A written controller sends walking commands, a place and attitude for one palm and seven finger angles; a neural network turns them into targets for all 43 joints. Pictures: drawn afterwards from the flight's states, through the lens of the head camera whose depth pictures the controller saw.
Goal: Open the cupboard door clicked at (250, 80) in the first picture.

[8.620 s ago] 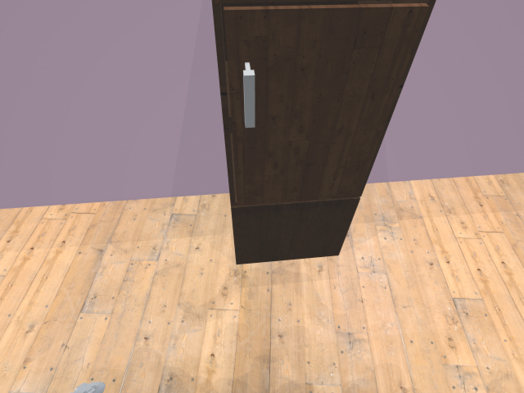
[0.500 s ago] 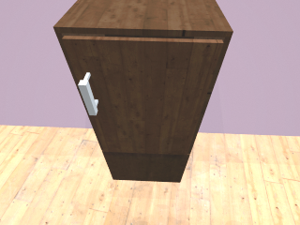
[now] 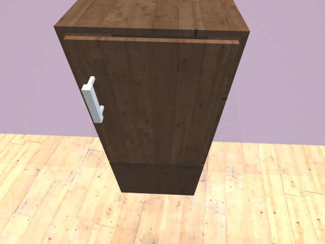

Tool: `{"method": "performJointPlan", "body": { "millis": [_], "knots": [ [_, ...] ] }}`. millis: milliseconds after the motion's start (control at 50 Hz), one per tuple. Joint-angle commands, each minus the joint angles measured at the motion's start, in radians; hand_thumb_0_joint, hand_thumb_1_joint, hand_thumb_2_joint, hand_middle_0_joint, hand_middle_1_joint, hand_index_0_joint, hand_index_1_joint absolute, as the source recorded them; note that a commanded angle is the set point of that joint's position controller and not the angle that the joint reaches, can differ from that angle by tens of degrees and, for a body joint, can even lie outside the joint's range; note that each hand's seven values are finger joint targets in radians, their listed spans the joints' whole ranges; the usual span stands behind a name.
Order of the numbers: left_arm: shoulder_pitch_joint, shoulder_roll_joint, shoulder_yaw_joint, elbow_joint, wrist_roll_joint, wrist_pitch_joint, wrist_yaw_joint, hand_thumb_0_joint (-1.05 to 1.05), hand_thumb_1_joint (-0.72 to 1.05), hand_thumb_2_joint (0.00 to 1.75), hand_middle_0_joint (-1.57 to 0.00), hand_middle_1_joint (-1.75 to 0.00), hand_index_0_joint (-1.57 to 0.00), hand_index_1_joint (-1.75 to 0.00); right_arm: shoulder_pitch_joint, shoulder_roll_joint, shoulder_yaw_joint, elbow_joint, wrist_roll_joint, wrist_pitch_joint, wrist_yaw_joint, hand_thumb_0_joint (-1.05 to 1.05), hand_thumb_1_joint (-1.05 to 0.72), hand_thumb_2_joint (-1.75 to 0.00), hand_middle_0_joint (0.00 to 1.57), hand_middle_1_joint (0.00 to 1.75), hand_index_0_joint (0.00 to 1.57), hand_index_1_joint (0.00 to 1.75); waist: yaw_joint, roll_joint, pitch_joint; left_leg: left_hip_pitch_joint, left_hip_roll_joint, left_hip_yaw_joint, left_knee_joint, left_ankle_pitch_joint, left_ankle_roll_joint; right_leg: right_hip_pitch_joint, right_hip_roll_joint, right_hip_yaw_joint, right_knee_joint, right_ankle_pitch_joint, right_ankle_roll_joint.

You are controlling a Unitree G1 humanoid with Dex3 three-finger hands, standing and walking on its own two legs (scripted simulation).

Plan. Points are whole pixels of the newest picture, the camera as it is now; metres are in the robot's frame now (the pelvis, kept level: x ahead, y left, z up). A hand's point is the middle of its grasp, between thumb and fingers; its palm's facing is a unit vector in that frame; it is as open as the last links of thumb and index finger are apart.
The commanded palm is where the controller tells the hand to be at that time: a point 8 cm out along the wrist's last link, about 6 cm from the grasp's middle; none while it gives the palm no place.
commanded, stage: shuffle to correct the standing spot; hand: left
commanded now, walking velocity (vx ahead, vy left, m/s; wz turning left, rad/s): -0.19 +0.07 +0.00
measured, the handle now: (95, 100) +0.47 +0.23 +0.08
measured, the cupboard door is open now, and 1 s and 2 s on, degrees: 0 0 0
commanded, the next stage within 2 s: come to a stop and stand still in 0.08 s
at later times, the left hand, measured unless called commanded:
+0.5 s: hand out of the picture -0.01 +0.21 -0.18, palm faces +0.06 -0.98 -0.20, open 7.4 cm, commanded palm none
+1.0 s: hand out of the picture -0.03 +0.18 -0.18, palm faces +0.04 -0.99 -0.15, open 7.4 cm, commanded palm none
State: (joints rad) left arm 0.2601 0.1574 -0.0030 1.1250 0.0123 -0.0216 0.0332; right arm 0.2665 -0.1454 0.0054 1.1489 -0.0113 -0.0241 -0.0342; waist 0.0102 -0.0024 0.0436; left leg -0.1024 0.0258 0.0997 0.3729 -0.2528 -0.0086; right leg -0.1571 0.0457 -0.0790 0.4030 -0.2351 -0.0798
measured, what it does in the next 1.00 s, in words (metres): stands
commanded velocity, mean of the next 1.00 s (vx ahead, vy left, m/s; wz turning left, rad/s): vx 0.00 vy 0.01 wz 0.00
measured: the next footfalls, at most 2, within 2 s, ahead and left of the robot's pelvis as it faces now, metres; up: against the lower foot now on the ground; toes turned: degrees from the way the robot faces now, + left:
none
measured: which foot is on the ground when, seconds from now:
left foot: down 0.00-1.00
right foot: down 0.00-1.00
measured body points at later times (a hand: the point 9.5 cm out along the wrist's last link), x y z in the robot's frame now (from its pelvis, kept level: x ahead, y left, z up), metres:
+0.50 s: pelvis -0.03 +0.03 +0.00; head -0.01 +0.04 +0.45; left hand -0.01 +0.26 -0.16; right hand -0.04 -0.19 -0.16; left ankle -0.04 +0.13 -0.74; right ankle -0.01 -0.06 -0.74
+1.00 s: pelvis +0.00 +0.04 +0.00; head +0.02 +0.04 +0.45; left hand -0.03 +0.23 -0.17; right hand -0.01 -0.17 -0.16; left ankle -0.04 +0.13 -0.74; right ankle -0.01 -0.06 -0.74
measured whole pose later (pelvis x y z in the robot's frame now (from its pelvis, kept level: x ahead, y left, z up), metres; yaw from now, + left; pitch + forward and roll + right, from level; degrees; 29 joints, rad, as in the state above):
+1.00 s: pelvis +0.00 +0.04 +0.00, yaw +1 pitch +0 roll +0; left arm 0.30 0.10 -0.01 1.15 0.02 -0.03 0.05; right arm 0.29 -0.12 0.01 1.15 0.00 -0.03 -0.04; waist 0.01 0.00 0.05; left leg -0.15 0.01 0.08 0.44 -0.29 0.02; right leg -0.19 0.01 -0.08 0.42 -0.24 -0.03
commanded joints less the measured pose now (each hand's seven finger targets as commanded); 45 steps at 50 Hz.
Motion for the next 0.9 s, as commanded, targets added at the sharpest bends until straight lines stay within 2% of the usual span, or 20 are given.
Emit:
{"method": "performJointPlan", "body": {
  "millis": [0, 60, 100, 120, 160, 180, 200, 240, 260, 280, 300, 320, 340, 360, 380, 440, 500, 600, 660, 880],
  "knots": [
    [0.058, 0.108, 0.022, -0.048, -0.003, -0.005, 0.015, 0.00, 0.90, 0.90, -0.20, -0.30, -0.20, -0.30, 0.073, -0.071, -0.014, -0.037, 0.001, 0.004, -0.010, 0.00, -0.90, -0.90, 0.20, 0.30, 0.20, 0.30, 0.000, 0.005, -0.021, -0.043, 0.100, -0.082, -0.020, 0.220, 0.019, 0.021, -0.194, 0.183, -0.015, 0.398, 0.019],
    [0.053, 0.128, 0.036, -0.064, 0.004, 0.005, 0.018, 0.00, 0.90, 0.90, -0.20, -0.30, -0.20, -0.30, 0.068, -0.079, -0.030, -0.059, -0.002, 0.022, -0.009, 0.00, -0.90, -0.90, 0.20, 0.30, 0.20, 0.30, 0.000, -0.029, -0.025, -0.074, 0.087, -0.059, 0.033, 0.184, 0.012, 0.015, -0.222, 0.207, 0.008, 0.438, 0.012],
    [0.048, 0.148, 0.047, -0.078, 0.004, 0.011, 0.019, 0.00, 0.90, 0.90, -0.20, -0.30, -0.20, -0.30, 0.072, -0.085, -0.038, -0.075, -0.003, 0.035, -0.006, 0.00, -0.90, -0.90, 0.20, 0.30, 0.20, 0.30, 0.000, -0.062, -0.036, -0.100, 0.063, -0.044, 0.095, 0.121, 0.003, 0.002, -0.261, 0.246, -0.008, 0.410, -0.008],
    [0.046, 0.157, 0.051, -0.082, 0.005, 0.014, 0.019, 0.00, 0.90, 0.90, -0.20, -0.30, -0.20, -0.30, 0.068, -0.080, -0.042, -0.081, -0.003, 0.041, -0.004, 0.00, -0.90, -0.90, 0.20, 0.30, 0.20, 0.30, 0.001, -0.085, -0.032, -0.114, 0.046, -0.034, 0.133, 0.068, -0.001, -0.010, -0.288, 0.269, -0.030, 0.394, -0.023],
    [0.033, 0.168, 0.059, -0.091, 0.009, 0.019, 0.020, 0.00, 0.90, 0.90, -0.20, -0.30, -0.20, -0.30, 0.069, -0.072, -0.048, -0.091, -0.004, 0.052, -0.002, 0.00, -0.90, -0.90, 0.20, 0.30, 0.20, 0.30, 0.001, -0.129, -0.007, -0.147, 0.027, -0.037, 0.217, -0.088, -0.007, -0.051, -0.344, 0.322, -0.073, 0.345, -0.084],
    [0.024, 0.163, 0.058, -0.097, 0.011, 0.020, 0.020, 0.00, 0.90, 0.90, -0.20, -0.30, -0.20, -0.30, 0.064, -0.065, -0.049, -0.093, -0.005, 0.054, 0.000, 0.00, -0.90, -0.90, 0.20, 0.30, 0.20, 0.30, 0.002, -0.127, -0.002, -0.156, 0.028, -0.053, 0.260, -0.150, -0.006, -0.085, -0.357, 0.334, -0.096, 0.279, -0.108],
    [0.004, 0.157, 0.059, -0.107, 0.013, 0.020, 0.019, 0.00, 0.90, 0.90, -0.20, -0.30, -0.20, -0.30, 0.076, -0.054, -0.048, -0.092, -0.004, 0.051, 0.003, 0.00, -0.90, -0.90, 0.20, 0.30, 0.20, 0.30, -0.008, -0.122, -0.008, -0.141, 0.034, -0.069, 0.256, -0.157, -0.001, -0.116, -0.346, 0.325, -0.104, 0.187, -0.115],
    [-0.039, 0.146, 0.056, -0.119, 0.010, 0.021, 0.013, 0.00, 0.90, 0.90, -0.20, -0.30, -0.20, -0.30, 0.130, -0.034, -0.040, -0.070, -0.002, 0.038, 0.008, 0.00, -0.90, -0.90, 0.20, 0.30, 0.20, 0.30, -0.036, -0.101, -0.006, -0.041, 0.033, -0.072, 0.104, -0.053, 0.013, -0.205, -0.274, 0.265, -0.100, -0.051, -0.062],
    [-0.051, 0.129, 0.051, -0.125, 0.008, 0.022, 0.009, 0.00, 0.90, 0.90, -0.20, -0.30, -0.20, -0.30, 0.144, -0.032, -0.037, -0.058, -0.004, 0.028, 0.008, 0.00, -0.90, -0.90, 0.20, 0.30, 0.20, 0.30, -0.037, -0.034, 0.021, -0.010, 0.051, -0.099, 0.027, -0.021, 0.026, -0.250, -0.212, 0.217, -0.083, -0.166, -0.025],
    [-0.054, 0.122, 0.051, -0.135, 0.005, 0.022, 0.004, 0.00, 0.90, 0.90, -0.20, -0.30, -0.20, -0.30, 0.140, -0.067, -0.038, -0.061, -0.011, 0.017, 0.006, 0.00, -0.90, -0.90, 0.20, 0.30, 0.20, 0.30, -0.024, 0.034, 0.046, -0.074, 0.085, -0.152, -0.027, -0.042, 0.047, -0.234, -0.148, 0.179, -0.057, -0.178, 0.011],
    [-0.055, 0.127, 0.052, -0.131, 0.004, 0.024, 0.001, 0.00, 0.90, 0.90, -0.20, -0.30, -0.20, -0.30, 0.100, -0.099, -0.040, -0.068, -0.014, 0.009, 0.007, 0.00, -0.90, -0.90, 0.20, 0.30, 0.20, 0.30, -0.007, 0.110, 0.058, -0.173, 0.125, -0.210, -0.108, -0.140, 0.064, -0.163, -0.120, 0.138, -0.022, -0.170, 0.030],
    [-0.046, 0.134, 0.054, -0.123, 0.006, 0.021, -0.004, 0.00, 0.90, 0.90, -0.20, -0.30, -0.20, -0.30, 0.060, -0.127, -0.041, -0.078, -0.016, 0.000, 0.007, 0.00, -0.90, -0.90, 0.20, 0.30, 0.20, 0.30, 0.011, 0.131, 0.065, -0.255, 0.151, -0.255, -0.172, -0.237, 0.078, -0.077, -0.105, 0.102, 0.022, -0.110, 0.037],
    [-0.023, 0.127, 0.049, -0.109, 0.010, 0.017, -0.008, 0.00, 0.90, 0.90, -0.20, -0.30, -0.20, -0.30, 0.032, -0.146, -0.043, -0.089, -0.015, -0.006, 0.006, 0.00, -0.90, -0.90, 0.20, 0.30, 0.20, 0.30, 0.026, 0.115, 0.060, -0.288, 0.155, -0.263, -0.195, -0.276, 0.083, -0.023, -0.102, 0.094, 0.043, -0.066, 0.037],
    [-0.004, 0.105, 0.042, -0.097, 0.011, 0.014, -0.010, 0.00, 0.90, 0.90, -0.20, -0.30, -0.20, -0.30, 0.031, -0.127, -0.040, -0.089, -0.014, -0.010, 0.003, 0.00, -0.90, -0.90, 0.20, 0.30, 0.20, 0.30, 0.031, 0.101, 0.053, -0.281, 0.149, -0.256, -0.193, -0.241, 0.083, -0.002, -0.105, 0.092, 0.041, -0.029, 0.035],
    [0.016, 0.084, 0.034, -0.081, 0.009, 0.013, -0.010, 0.00, 0.90, 0.90, -0.20, -0.30, -0.20, -0.30, 0.041, -0.115, -0.034, -0.083, -0.013, -0.013, 0.003, 0.00, -0.90, -0.90, 0.20, 0.30, 0.20, 0.30, 0.028, 0.089, 0.024, -0.246, 0.142, -0.244, -0.186, -0.217, 0.077, 0.002, -0.112, 0.092, 0.032, -0.014, 0.038],
    [0.045, 0.062, 0.019, -0.054, 0.006, 0.008, -0.010, 0.00, 0.90, 0.90, -0.20, -0.30, -0.20, -0.30, 0.074, -0.087, -0.024, -0.062, -0.011, -0.011, 0.002, 0.00, -0.90, -0.90, 0.20, 0.30, 0.20, 0.30, 0.021, 0.042, 0.033, -0.217, 0.119, -0.204, -0.153, -0.168, 0.063, 0.001, -0.127, 0.106, -0.009, 0.003, 0.040],
    [0.055, 0.061, 0.014, -0.039, 0.002, 0.000, -0.006, 0.00, 0.90, 0.90, -0.20, -0.30, -0.20, -0.30, 0.098, -0.069, -0.015, -0.044, -0.005, -0.015, -0.001, 0.00, -0.90, -0.90, 0.20, 0.30, 0.20, 0.30, 0.012, -0.008, 0.029, -0.164, 0.100, -0.167, -0.111, -0.015, 0.052, -0.002, -0.145, 0.122, -0.038, 0.052, 0.037],
    [0.076, 0.060, 0.009, -0.020, -0.001, -0.008, -0.001, 0.00, 0.90, 0.90, -0.20, -0.30, -0.20, -0.30, 0.116, -0.054, -0.007, -0.021, -0.001, -0.018, -0.005, 0.00, -0.90, -0.90, 0.20, 0.30, 0.20, 0.30, 0.001, -0.002, 0.012, -0.090, 0.094, -0.133, -0.074, 0.126, 0.045, -0.008, -0.155, 0.125, -0.046, 0.128, 0.034],
    [0.089, 0.052, 0.007, -0.010, 0.000, -0.008, 0.002, 0.00, 0.90, 0.90, -0.20, -0.30, -0.20, -0.30, 0.115, -0.046, -0.005, -0.011, 0.001, -0.017, -0.009, 0.00, -0.90, -0.90, 0.20, 0.30, 0.20, 0.30, 0.001, -0.004, 0.038, -0.085, 0.095, -0.129, -0.071, 0.145, 0.045, -0.020, -0.153, 0.123, -0.044, 0.144, 0.034],
    [0.117, 0.036, 0.007, 0.001, 0.001, -0.010, 0.008, 0.00, 0.90, 0.90, -0.20, -0.30, -0.20, -0.30, 0.116, -0.039, -0.007, 0.000, 0.002, -0.020, -0.014, 0.00, -0.90, -0.90, 0.20, 0.30, 0.20, 0.30, 0.000, 0.007, 0.023, -0.053, 0.093, -0.121, -0.056, 0.199, 0.046, -0.012, -0.157, 0.121, -0.036, 0.190, 0.034]
  ]
}}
